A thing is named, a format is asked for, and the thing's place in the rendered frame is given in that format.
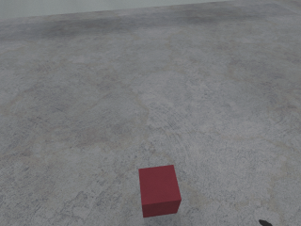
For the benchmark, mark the carton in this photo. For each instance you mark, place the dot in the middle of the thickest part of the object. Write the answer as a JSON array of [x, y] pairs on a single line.
[[159, 191]]

